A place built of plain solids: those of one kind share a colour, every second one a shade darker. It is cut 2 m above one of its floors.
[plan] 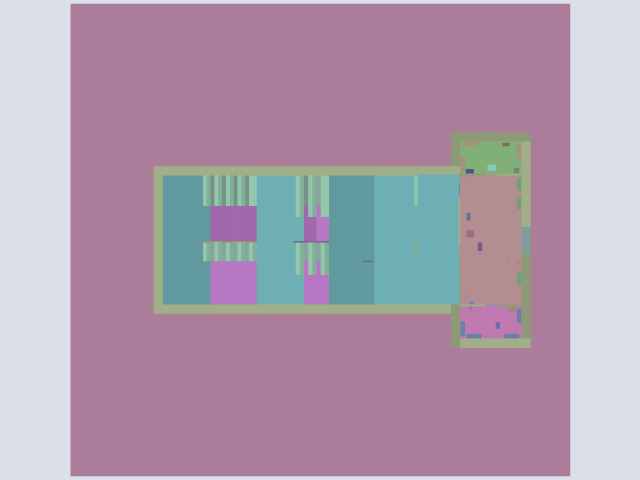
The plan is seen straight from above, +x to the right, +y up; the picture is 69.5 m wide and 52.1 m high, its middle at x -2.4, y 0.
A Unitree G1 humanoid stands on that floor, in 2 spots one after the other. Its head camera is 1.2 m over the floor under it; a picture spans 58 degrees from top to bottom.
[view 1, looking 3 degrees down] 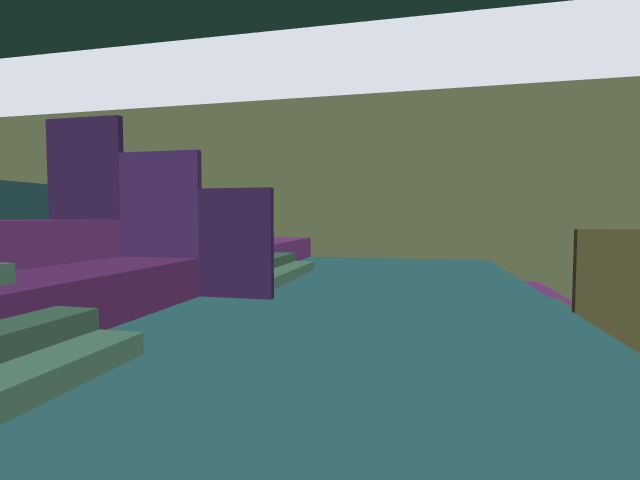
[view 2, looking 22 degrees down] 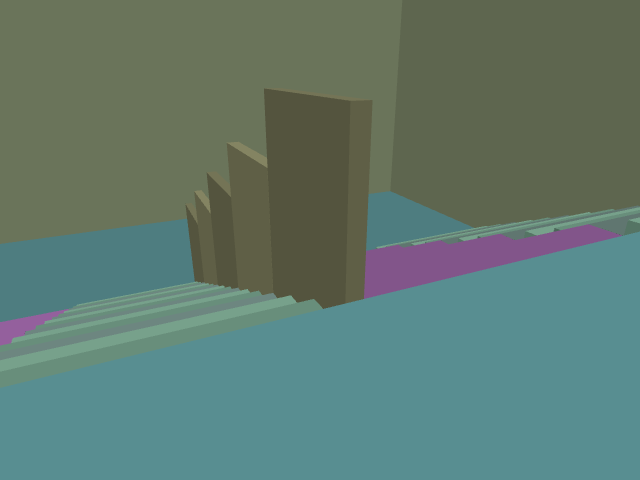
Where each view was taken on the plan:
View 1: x -7.38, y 5.80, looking -77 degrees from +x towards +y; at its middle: wall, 13.16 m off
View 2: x -7.47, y -1.25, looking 155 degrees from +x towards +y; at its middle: wall_sep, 2.53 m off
